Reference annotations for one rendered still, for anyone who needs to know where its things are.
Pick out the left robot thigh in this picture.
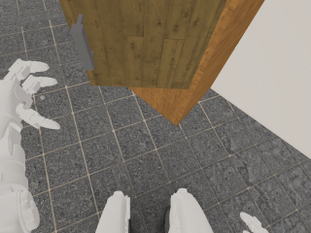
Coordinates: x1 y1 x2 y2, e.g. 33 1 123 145
95 194 130 233

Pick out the right robot hand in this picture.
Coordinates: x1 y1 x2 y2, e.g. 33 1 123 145
240 212 269 233

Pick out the robot thigh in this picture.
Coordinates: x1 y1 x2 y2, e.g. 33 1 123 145
170 192 214 233
95 194 130 233

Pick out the robot left upper arm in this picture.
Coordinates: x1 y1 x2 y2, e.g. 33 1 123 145
0 190 40 233

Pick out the left robot hand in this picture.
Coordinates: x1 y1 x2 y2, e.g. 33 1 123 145
0 58 60 129

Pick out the cupboard door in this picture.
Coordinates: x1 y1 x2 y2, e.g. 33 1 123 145
58 0 227 89

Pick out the handle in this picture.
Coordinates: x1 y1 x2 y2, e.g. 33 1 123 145
70 14 95 71

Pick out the right robot thigh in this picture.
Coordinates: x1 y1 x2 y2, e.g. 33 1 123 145
170 192 214 233

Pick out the left robot forearm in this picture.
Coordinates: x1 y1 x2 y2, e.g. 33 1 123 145
0 115 29 196

